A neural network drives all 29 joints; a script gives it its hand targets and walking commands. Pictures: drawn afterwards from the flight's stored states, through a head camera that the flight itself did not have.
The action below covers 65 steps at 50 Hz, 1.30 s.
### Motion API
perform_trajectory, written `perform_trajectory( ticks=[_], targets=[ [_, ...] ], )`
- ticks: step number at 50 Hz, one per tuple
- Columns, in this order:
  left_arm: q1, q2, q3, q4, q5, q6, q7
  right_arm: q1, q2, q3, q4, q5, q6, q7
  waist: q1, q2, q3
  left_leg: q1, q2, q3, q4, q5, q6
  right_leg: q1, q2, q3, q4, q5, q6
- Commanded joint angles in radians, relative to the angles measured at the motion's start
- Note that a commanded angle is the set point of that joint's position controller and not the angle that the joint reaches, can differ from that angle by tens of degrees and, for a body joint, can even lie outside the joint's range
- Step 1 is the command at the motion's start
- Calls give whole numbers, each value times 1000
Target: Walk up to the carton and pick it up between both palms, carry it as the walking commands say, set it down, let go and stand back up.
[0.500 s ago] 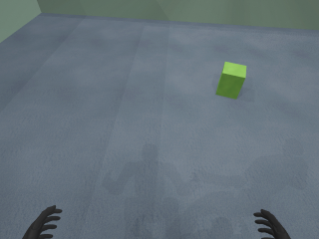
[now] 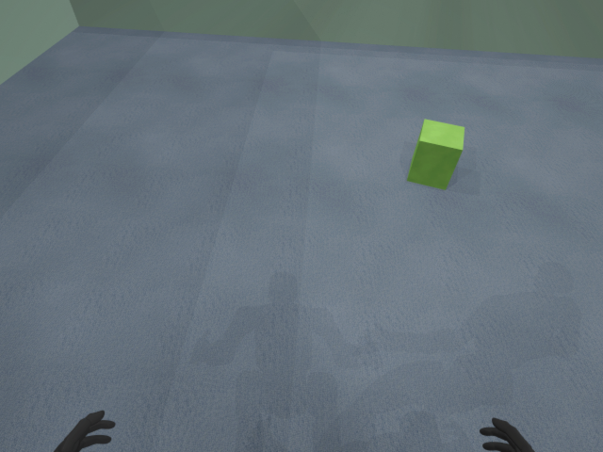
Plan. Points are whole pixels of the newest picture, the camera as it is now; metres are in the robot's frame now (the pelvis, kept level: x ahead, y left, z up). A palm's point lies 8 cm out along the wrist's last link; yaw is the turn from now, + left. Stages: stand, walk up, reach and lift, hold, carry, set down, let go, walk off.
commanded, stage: stand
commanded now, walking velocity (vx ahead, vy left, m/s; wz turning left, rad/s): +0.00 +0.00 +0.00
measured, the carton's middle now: (435, 154) +1.61 -0.70 -0.64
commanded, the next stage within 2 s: walk up in 0.66 s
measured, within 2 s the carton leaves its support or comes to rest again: neither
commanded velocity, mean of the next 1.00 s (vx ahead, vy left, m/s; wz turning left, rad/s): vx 0.00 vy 0.00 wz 0.00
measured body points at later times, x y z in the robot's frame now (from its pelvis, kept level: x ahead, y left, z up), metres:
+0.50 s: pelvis +0.00 +0.00 +0.02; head +0.00 +0.00 +0.47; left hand +0.12 +0.31 -0.09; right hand +0.12 -0.31 -0.09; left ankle +0.00 +0.12 -0.73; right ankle +0.00 -0.12 -0.73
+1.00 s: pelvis +0.01 -0.02 +0.01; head +0.01 -0.02 +0.46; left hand +0.17 +0.31 -0.07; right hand +0.09 -0.38 -0.07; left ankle +0.00 +0.13 -0.73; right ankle +0.03 -0.16 -0.69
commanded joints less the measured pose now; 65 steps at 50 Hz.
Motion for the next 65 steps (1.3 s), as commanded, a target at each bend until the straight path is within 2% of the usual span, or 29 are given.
perform_trajectory(
  ticks=[1,22,42,43,44,45,46,47,48,49,51,52,53,54,55,56,57,58,59,60,61,62,63,64,65],
  targets=[
    [-51,166,35,-35,-2,-11,3,-49,-166,-36,-36,2,-11,-3,0,1,-71,32,87,-95,-129,172,56,31,-88,96,-129,176,-55],
    [-87,173,22,112,-4,-1,4,-85,-172,-26,119,4,0,-3,-1,0,-52,112,107,-93,-268,195,35,108,-108,99,-269,198,-34],
    [-87,178,21,160,-5,6,7,-84,-177,-27,168,4,7,-6,-2,0,-47,134,114,-94,-303,205,30,124,-115,99,-304,205,-29],
    [-41,287,91,52,18,7,-50,-3,-327,-111,94,-11,-27,14,-41,-12,-144,291,138,-88,-219,-275,93,-65,-51,141,-209,-237,-75],
    [-143,259,93,21,22,11,-70,77,-346,-130,118,-16,-38,14,-96,35,-72,367,205,-179,-273,-432,141,-314,-38,99,-83,-284,-61],
    [-223,214,89,-34,23,14,-83,134,-378,-155,110,-16,-44,8,-144,187,11,387,386,-364,-423,-499,208,-516,-21,30,160,-157,-51],
    [-225,218,92,-61,32,13,-89,112,-377,-160,79,-21,-57,5,-125,141,27,331,477,-429,-468,-466,247,-586,-88,103,303,-118,-38],
    [-159,244,97,-60,25,10,-97,51,-359,-153,41,-15,-68,2,-74,74,1,292,472,-392,-467,-425,232,-548,-126,145,358,-76,-31],
    [-86,250,102,-52,19,10,-110,11,-352,-150,19,-19,-73,1,-36,78,-5,253,448,-311,-473,-396,222,-495,-151,135,353,-50,-19],
    [-37,247,108,-41,14,14,-124,-20,-354,-152,1,-27,-75,5,-9,118,5,195,402,-207,-481,-377,209,-426,-151,95,324,-27,-11],
    [-25,237,121,-42,11,22,-151,-58,-359,-152,-23,-36,-76,22,9,163,30,30,319,-12,-469,-309,165,-218,-126,1,202,-16,1],
    [-25,227,123,-46,10,21,-159,-63,-365,-156,-26,-42,-74,27,13,173,39,-32,293,50,-445,-304,153,-137,-111,-37,145,-24,-1],
    [-8,221,126,-45,9,19,-162,-66,-368,-158,-28,-43,-70,31,19,166,36,-74,282,79,-410,-326,151,-68,-92,-76,112,-6,-3],
    [35,221,129,-34,7,16,-159,-70,-366,-159,-31,-41,-64,33,36,134,32,-115,283,96,-354,-377,153,1,-74,-115,82,32,-4],
    [97,227,134,-19,9,10,-150,-71,-352,-153,-35,-40,-56,35,63,71,24,-159,266,121,-260,-441,149,79,-49,-150,26,60,-9],
    [178,254,144,-1,16,1,-135,-37,-311,-138,-36,-44,-45,36,85,-45,-8,-214,217,148,-79,-478,140,176,-6,-156,6,-14,-19],
    [336,303,166,24,21,-9,-111,-37,-253,-113,-54,-40,-38,40,163,-227,-47,-352,137,203,282,-398,115,341,-36,-44,-98,-185,-75],
    [402,435,189,-16,19,-19,-90,-93,-191,-75,-128,-20,-46,44,207,-446,-11,-652,-7,117,592,-355,65,335,-306,630,-429,-588,-210],
    [265,459,181,-66,0,-28,-82,-92,-273,-89,-121,-2,-38,40,120,-183,-27,-601,86,-70,620,-207,52,234,-412,777,-488,-698,-272],
    [199,435,175,-87,-9,-31,-75,-50,-344,-108,-99,3,-44,44,73,-93,-14,-539,125,-66,603,-129,49,170,-381,697,-452,-648,-266],
    [152,402,162,-104,-14,-36,-71,2,-359,-113,-80,-1,-49,50,43,-80,-9,-473,145,-62,539,-81,37,115,-327,584,-426,-543,-240],
    [122,378,152,-111,-12,-39,-67,36,-357,-115,-67,0,-54,53,19,-109,-13,-399,145,-52,464,-78,27,51,-283,483,-412,-454,-220],
    [115,354,142,-114,-7,-41,-68,63,-338,-116,-52,3,-54,62,12,-138,0,-322,129,-26,385,-75,18,-19,-238,384,-406,-352,-214],
    [130,346,137,-116,-6,-45,-72,74,-320,-118,-54,0,-51,71,11,-150,13,-275,109,-6,313,-65,11,-58,-220,333,-404,-295,-215],
    [144,349,135,-121,-5,-48,-74,69,-307,-118,-63,-3,-50,76,17,-155,23,-250,97,8,249,-54,9,-74,-218,313,-402,-276,-221]
  ],
)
